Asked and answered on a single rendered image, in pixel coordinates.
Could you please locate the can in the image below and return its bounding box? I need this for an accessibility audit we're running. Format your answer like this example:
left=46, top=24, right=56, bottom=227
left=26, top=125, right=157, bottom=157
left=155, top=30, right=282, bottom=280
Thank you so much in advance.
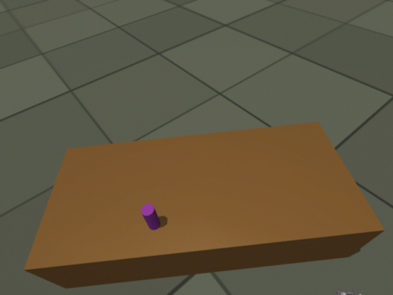
left=141, top=203, right=160, bottom=230

